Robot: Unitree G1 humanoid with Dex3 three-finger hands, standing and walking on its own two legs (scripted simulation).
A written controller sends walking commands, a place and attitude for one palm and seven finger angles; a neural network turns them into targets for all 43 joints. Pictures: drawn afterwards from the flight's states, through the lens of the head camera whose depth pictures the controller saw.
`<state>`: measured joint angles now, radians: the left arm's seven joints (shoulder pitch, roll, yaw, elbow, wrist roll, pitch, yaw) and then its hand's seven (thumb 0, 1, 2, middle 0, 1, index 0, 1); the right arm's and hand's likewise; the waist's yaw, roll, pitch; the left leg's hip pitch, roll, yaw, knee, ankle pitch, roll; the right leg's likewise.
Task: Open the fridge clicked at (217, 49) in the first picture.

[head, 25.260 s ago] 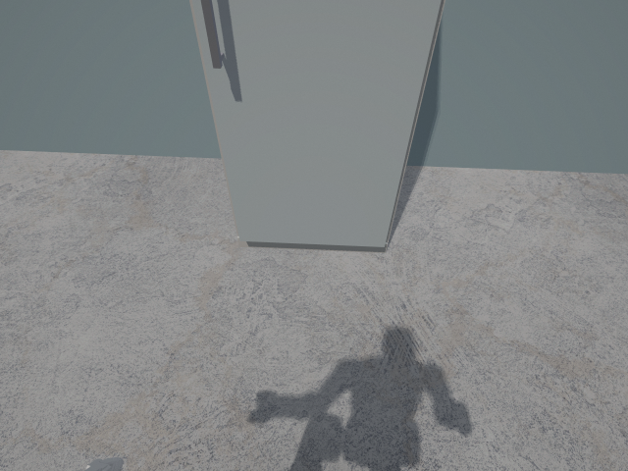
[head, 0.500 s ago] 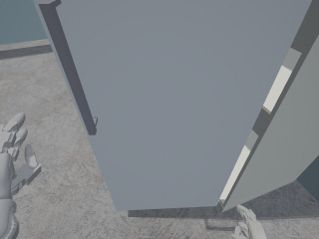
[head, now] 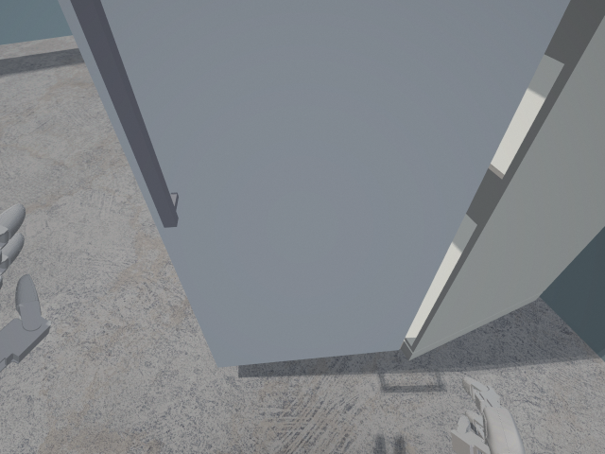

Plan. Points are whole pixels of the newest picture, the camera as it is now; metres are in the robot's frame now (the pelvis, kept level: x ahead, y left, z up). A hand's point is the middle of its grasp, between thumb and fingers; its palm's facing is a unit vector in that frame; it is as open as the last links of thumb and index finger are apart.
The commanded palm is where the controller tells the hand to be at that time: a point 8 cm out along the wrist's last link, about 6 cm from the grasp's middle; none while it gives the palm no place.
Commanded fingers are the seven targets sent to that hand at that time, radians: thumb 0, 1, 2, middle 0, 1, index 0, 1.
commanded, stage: step back with the hand held close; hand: left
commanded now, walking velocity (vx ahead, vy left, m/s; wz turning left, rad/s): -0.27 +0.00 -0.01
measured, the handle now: (138, 117) +0.45 +0.25 +0.22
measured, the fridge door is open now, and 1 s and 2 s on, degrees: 72 72 72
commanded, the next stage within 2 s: stop stepping back and stand still in 0.86 s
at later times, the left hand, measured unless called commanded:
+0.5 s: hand out of the picture +0.11 +0.29 +0.16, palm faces +0.52 -0.76 -0.39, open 7.5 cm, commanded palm +0.05 +0.32 +0.18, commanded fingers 0.00 0.90 0.90 -0.20 -0.30 -0.20 -0.30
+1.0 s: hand out of the picture +0.07 +0.28 +0.16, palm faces +0.32 -0.86 -0.41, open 7.5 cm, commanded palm -0.01 +0.32 +0.18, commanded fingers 0.00 0.90 0.90 -0.20 -0.30 -0.20 -0.30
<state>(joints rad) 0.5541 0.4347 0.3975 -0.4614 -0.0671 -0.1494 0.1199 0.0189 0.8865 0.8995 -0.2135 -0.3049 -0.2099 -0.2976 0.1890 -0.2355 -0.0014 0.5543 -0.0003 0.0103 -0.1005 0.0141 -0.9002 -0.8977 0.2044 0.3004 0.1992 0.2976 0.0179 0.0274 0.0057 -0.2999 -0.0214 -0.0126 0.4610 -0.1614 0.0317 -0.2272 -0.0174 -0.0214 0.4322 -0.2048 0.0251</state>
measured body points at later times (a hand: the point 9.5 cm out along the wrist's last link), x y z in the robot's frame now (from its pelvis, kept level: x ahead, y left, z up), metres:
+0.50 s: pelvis -0.07 +0.01 -0.02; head -0.07 +0.04 +0.43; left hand +0.08 +0.33 +0.18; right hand +0.12 -0.22 -0.09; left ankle +0.05 +0.10 -0.73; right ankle +0.01 -0.13 -0.74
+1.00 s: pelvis -0.17 +0.03 -0.01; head -0.14 +0.07 +0.44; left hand +0.05 +0.33 +0.18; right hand +0.02 -0.20 -0.06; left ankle -0.01 +0.09 -0.74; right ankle -0.22 -0.10 -0.70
